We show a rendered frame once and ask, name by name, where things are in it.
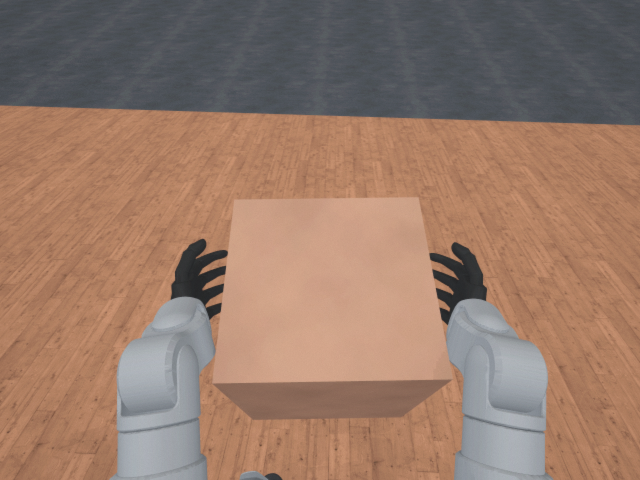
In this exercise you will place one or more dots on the robot right forearm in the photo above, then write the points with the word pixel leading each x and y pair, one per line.
pixel 504 396

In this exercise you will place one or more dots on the left robot hand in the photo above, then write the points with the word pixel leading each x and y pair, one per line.
pixel 187 282

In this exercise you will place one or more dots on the carton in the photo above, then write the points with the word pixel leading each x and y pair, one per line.
pixel 329 310

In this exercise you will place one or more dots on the right robot hand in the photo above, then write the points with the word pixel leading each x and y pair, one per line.
pixel 470 283

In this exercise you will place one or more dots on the robot left forearm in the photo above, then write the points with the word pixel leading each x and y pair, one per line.
pixel 158 395

